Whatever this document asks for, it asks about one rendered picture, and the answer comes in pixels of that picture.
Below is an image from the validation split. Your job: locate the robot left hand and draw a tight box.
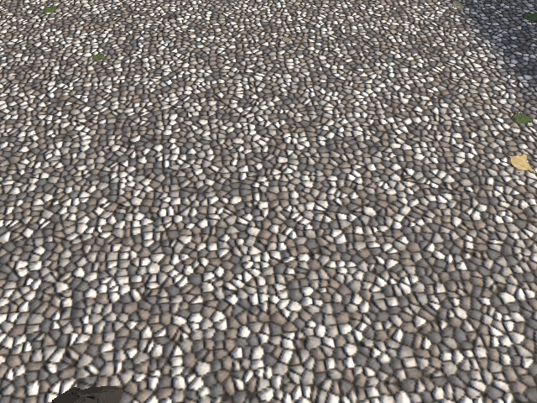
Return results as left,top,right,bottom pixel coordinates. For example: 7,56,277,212
51,386,122,403

